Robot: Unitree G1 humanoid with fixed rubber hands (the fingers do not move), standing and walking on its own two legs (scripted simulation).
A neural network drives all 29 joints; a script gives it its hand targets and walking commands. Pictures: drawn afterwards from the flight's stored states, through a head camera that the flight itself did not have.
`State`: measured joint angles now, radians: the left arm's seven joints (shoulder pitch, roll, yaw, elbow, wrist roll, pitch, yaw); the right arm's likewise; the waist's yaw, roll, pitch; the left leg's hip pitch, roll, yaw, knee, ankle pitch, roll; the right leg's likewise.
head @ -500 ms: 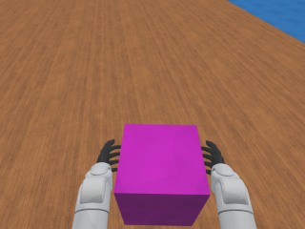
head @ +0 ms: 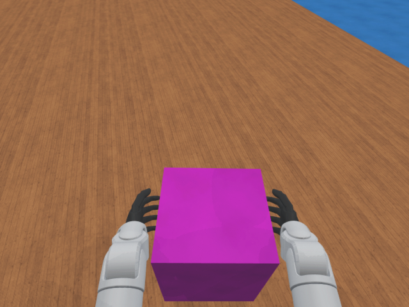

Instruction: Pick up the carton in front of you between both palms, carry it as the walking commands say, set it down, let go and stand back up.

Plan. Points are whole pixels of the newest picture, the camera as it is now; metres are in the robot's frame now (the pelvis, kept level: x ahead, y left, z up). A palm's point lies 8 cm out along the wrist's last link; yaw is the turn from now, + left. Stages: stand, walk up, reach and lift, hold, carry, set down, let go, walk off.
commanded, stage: hold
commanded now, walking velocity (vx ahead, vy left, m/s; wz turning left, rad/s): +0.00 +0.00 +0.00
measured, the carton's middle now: (210, 237) +0.29 +0.00 -0.06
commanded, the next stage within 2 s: set down in 0.62 s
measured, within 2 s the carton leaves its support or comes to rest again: neither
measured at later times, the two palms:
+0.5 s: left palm (123, 227) +0.27 +0.18 +0.03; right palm (279, 236) +0.25 -0.12 +0.03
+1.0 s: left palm (126, 216) +0.32 +0.19 -0.02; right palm (262, 222) +0.31 -0.11 -0.01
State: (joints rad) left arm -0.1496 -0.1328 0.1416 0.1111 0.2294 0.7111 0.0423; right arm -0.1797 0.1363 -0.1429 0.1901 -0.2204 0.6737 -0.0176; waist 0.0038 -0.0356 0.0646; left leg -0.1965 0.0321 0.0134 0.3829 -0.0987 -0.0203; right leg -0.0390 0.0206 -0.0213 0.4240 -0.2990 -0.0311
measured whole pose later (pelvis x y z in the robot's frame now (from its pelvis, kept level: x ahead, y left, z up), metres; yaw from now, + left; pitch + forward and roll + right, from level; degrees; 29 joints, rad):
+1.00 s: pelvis -0.03 +0.05 -0.02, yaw -2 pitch -1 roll +0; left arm -0.55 -0.18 0.48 0.55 0.42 0.51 -0.03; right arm -0.55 0.21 -0.55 0.60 -0.47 0.44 0.04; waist 0.02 -0.07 0.10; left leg -0.42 -0.02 0.07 0.60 -0.17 0.05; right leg -0.29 0.00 0.09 0.68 -0.38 0.01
